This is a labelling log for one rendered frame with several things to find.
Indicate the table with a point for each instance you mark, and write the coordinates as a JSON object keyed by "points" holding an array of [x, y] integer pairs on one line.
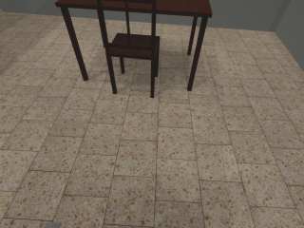
{"points": [[194, 8]]}

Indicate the chair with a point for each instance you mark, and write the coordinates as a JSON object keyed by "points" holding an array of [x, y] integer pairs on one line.
{"points": [[133, 46]]}

